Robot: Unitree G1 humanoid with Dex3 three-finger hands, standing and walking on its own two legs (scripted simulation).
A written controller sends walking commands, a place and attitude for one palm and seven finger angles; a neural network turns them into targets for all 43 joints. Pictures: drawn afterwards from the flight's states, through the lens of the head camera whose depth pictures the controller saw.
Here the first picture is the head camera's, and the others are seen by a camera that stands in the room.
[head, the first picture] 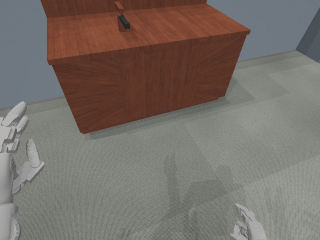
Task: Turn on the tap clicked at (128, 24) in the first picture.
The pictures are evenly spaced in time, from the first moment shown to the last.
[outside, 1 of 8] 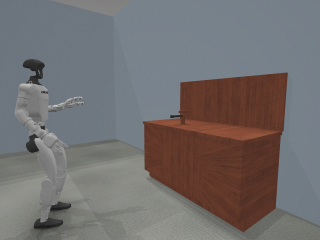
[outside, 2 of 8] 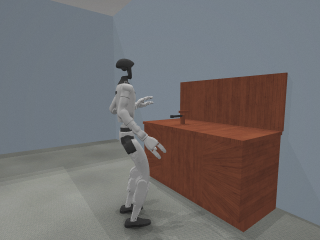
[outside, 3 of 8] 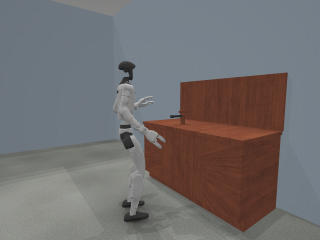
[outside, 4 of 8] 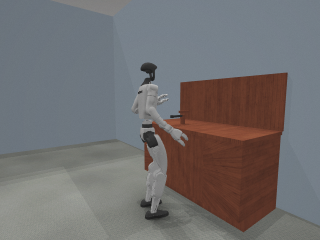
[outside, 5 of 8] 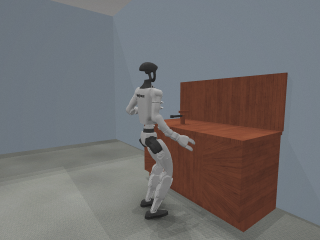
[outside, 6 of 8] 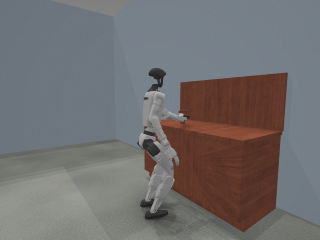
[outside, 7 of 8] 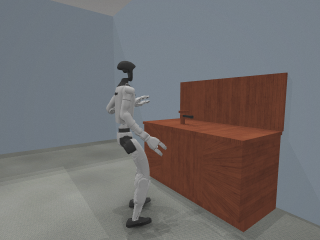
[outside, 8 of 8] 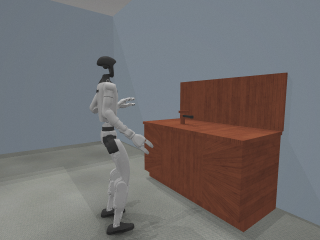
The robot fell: no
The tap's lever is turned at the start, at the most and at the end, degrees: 0 83 83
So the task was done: yes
